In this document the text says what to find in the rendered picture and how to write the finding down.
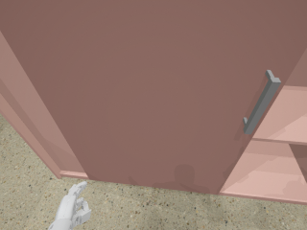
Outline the wardrobe door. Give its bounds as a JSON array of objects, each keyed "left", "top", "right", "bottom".
[
  {"left": 0, "top": 0, "right": 307, "bottom": 195},
  {"left": 0, "top": 31, "right": 85, "bottom": 173}
]

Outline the robot left hand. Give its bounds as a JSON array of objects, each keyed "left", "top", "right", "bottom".
[{"left": 55, "top": 181, "right": 91, "bottom": 228}]

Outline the handle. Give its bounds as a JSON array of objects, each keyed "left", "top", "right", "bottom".
[{"left": 243, "top": 70, "right": 281, "bottom": 135}]

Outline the left robot forearm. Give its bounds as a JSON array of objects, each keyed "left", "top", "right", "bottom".
[{"left": 48, "top": 218, "right": 73, "bottom": 230}]

